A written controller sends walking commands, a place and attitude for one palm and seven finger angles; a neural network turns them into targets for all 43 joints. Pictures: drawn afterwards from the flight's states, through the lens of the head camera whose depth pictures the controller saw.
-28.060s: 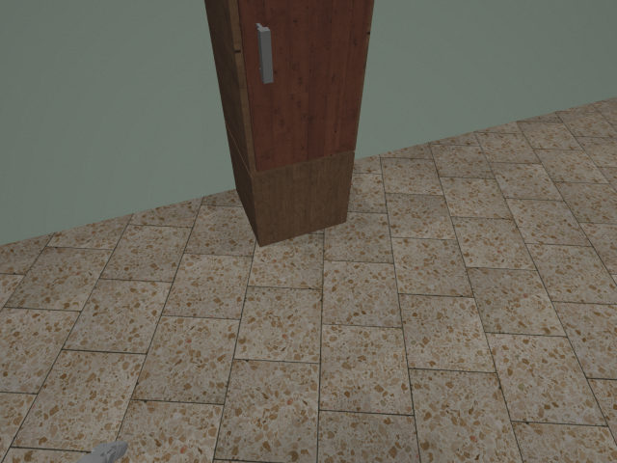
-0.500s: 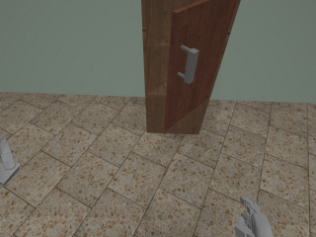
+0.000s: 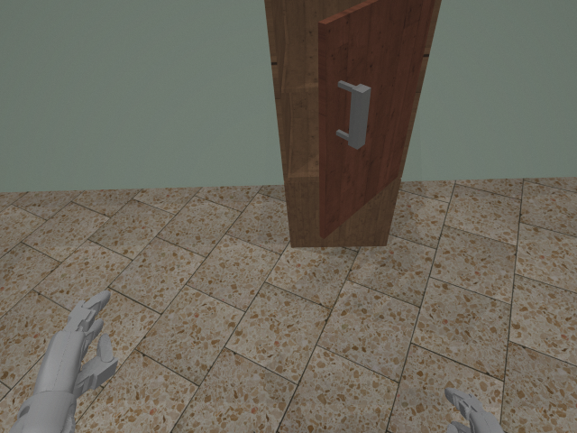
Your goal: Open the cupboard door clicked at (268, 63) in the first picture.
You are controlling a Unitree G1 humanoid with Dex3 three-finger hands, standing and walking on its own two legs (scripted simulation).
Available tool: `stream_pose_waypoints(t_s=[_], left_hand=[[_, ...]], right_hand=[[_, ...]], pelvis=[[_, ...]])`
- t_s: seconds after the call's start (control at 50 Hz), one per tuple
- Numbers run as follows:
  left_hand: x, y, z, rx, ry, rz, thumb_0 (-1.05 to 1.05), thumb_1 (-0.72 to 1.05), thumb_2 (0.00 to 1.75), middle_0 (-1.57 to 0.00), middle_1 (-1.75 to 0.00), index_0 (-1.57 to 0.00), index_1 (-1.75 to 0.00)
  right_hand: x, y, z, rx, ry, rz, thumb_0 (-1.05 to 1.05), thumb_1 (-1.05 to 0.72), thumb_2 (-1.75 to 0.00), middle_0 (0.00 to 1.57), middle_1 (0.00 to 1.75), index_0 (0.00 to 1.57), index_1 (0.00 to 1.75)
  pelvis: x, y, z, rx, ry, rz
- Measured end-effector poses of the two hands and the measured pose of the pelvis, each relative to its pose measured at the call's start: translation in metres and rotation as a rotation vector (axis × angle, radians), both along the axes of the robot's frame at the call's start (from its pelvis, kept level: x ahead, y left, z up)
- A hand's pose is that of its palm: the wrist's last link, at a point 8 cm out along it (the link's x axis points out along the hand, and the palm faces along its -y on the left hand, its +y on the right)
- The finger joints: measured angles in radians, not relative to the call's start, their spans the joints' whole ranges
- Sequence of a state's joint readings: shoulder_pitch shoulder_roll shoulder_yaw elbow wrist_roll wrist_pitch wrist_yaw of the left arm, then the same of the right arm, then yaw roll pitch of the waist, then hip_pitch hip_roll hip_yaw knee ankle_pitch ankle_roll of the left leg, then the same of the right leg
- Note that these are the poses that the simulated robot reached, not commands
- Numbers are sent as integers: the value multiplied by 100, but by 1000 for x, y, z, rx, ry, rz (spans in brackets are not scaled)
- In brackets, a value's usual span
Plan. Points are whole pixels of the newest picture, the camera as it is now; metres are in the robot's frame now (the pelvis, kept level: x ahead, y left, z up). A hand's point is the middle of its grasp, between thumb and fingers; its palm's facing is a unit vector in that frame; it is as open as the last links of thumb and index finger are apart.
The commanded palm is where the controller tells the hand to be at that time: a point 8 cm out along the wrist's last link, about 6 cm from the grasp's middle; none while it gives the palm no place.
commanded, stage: let the arm hang, fingers relaxed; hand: left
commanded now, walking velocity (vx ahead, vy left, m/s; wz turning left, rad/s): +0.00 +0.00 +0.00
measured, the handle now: (350, 114) +0.71 -0.08 +0.07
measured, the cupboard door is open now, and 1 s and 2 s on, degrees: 46 46 46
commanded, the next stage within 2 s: look to check the result in 0.98 s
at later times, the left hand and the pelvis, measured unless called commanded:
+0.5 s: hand out of the picture -0.02 +0.19 -0.16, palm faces +0.03 -0.96 -0.26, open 7.3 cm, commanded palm none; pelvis +0.00 -0.01 +0.01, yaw +0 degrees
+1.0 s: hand out of the picture +0.02 +0.16 -0.16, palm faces +0.04 -0.98 -0.19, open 7.3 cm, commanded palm none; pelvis +0.02 -0.01 +0.01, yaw +0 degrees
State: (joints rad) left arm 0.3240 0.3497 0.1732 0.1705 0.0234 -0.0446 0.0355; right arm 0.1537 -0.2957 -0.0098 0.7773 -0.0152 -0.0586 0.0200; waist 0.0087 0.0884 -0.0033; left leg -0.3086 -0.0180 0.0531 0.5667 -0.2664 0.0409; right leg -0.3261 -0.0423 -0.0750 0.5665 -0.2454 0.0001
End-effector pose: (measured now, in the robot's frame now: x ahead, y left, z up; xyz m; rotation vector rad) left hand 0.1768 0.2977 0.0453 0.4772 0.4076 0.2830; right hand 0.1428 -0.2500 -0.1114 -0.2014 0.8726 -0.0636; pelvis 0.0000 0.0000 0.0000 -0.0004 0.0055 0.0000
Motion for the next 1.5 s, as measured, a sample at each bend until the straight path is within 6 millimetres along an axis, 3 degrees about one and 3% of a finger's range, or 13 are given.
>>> stream_pose_waypoints(t_s=[0.06,0.12,0.16,0.22,0.28,0.34,0.42,0.5,0.64,0.78,1.5], left_hand=[[-31,-23,-82,-131,341,22,1,91,90,-19,-30,-20,-30],[-74,-59,-142,-269,582,28,1,91,90,-20,-30,-20,-30],[-104,-85,-169,-357,706,31,2,91,90,-20,-30,-20,-30],[-128,-86,-183,-403,754,123,-1,100,90,-21,-30,-21,-30],[-150,-79,-185,-400,814,155,-2,101,90,-21,-30,-21,-30],[-171,-71,-181,-383,873,194,-1,98,90,-20,-30,-21,-30],[-191,-62,-173,-352,935,240,0,95,90,-20,-30,-21,-30],[-199,-59,-169,-334,966,264,0,93,90,-20,-30,-21,-30],[-189,-69,-171,-356,953,252,1,91,90,-20,-30,-20,-30],[-171,-87,-177,-395,935,217,1,92,90,-20,-30,-20,-30],[-139,-85,-176,-398,927,216,1,91,90,-20,-30,-20,-30]], right_hand=[[-26,-9,-12,-8,81,-39,0,-91,-90,20,30,20,30],[-63,-14,-14,-33,197,-71,0,-91,-90,20,30,20,30],[-91,-14,-13,-51,290,-88,0,-91,-90,20,30,20,30],[-132,-11,-12,-67,434,-98,0,-91,-90,20,30,20,30],[-161,-5,-13,-59,540,-112,0,-91,-90,20,30,20,30],[-178,4,-18,-30,595,-126,0,-91,-90,20,30,20,30],[-184,19,-26,21,611,-137,0,-91,-90,20,30,20,30],[-180,34,-33,65,598,-136,0,-91,-90,20,30,20,30],[-162,49,-35,99,563,-129,0,-91,-90,20,30,20,30],[-152,43,-32,75,551,-140,0,-92,-90,20,30,20,30],[-113,28,-25,29,539,-135,0,-91,-90,20,30,20,30]], pelvis=[[-5,0,-2,10,-7,-7],[-8,-4,-2,17,-18,-6],[-10,-7,-1,15,-23,-3],[-11,-11,2,6,-21,10],[-11,-12,5,-3,-20,19],[-9,-10,7,-6,-22,20],[-7,-7,8,-3,-26,13],[-4,-5,9,1,-28,5],[1,-4,10,6,-31,-3],[8,-4,11,8,-30,-8],[37,-8,14,4,-29,-1]])
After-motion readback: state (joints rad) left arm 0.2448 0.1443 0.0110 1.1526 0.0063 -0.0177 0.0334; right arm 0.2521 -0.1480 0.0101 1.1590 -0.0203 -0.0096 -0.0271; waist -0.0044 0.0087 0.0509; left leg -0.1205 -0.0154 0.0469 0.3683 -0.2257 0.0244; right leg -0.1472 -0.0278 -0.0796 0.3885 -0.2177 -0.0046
